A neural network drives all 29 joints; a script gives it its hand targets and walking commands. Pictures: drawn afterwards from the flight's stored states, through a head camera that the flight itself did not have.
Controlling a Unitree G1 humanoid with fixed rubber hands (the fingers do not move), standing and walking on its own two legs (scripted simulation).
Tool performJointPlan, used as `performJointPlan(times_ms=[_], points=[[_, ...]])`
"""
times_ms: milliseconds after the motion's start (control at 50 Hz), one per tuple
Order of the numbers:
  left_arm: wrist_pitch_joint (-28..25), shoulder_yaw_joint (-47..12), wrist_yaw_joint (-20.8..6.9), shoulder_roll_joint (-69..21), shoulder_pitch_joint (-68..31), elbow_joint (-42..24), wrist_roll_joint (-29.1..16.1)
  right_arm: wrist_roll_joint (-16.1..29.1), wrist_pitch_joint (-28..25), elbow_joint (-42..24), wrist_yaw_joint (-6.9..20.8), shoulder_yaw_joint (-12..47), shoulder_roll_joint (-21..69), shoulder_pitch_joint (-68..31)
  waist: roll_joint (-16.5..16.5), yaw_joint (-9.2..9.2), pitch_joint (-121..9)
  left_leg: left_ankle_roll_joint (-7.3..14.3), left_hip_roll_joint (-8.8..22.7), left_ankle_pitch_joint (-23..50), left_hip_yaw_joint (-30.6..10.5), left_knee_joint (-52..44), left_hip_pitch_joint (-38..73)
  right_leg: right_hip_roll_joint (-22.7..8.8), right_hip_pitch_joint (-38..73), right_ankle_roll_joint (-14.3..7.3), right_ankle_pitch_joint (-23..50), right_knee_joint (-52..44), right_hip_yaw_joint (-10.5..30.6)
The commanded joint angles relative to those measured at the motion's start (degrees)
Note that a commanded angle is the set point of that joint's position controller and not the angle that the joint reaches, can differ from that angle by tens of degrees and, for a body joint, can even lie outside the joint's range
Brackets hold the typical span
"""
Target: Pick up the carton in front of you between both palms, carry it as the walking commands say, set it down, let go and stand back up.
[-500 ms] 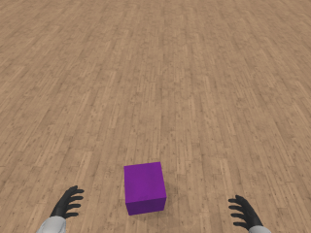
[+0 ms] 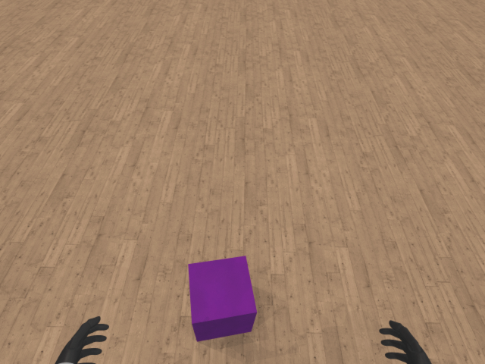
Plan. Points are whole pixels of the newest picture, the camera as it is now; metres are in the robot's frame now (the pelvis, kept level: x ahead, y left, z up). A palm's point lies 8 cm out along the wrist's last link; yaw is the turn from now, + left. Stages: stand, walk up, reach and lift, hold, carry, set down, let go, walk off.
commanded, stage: stand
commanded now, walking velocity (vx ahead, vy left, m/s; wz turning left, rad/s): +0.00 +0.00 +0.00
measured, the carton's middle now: (221, 299) +0.42 +0.05 -0.65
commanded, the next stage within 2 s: none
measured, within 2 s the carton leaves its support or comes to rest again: neither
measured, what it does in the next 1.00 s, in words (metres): stands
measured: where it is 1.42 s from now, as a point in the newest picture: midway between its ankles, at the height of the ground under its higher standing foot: outside the picture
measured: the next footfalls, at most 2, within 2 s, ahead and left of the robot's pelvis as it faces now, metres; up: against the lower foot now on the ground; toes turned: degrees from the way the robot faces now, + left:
none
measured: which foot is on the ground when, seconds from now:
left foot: down 0.00-1.00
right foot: down 0.00-1.00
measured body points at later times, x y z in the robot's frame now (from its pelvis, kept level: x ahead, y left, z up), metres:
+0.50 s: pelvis -0.02 +0.00 +0.01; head -0.02 +0.01 +0.46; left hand +0.10 +0.30 -0.11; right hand +0.10 -0.31 -0.10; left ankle -0.03 +0.10 -0.74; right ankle -0.05 -0.13 -0.74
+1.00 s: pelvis -0.03 +0.00 +0.01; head -0.03 +0.01 +0.46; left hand +0.07 +0.31 -0.11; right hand +0.08 -0.32 -0.10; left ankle -0.03 +0.10 -0.74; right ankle -0.05 -0.13 -0.74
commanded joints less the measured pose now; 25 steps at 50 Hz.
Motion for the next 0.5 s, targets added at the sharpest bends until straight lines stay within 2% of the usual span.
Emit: performJointPlan(times_ms=[0, 480], points=[[-0.8, 1.9, 0.3, 8.0, -1.2, -2.3, -0.1, 0.1, -0.8, -2.2, -0.3, -2.3, -9.8, -1.4, 2.0, 0.08, -3.6, -0.8, 6.9, 23.4, -5.4, -2.9, 3.4, -4.7, -0.1, -1.2, 19.3, -2.1, 2.7], [-1.4, 1.0, 0.0, 10.1, -2.5, 5.3, -0.4, 0.6, -1.0, 5.2, 0.1, -1.4, -11.6, -3.0, 1.9, 0.14, -0.8, -0.4, 7.4, 14.5, -6.6, -7.6, 3.4, -5.6, 0.2, -1.6, 13.7, -7.4, 4.4]])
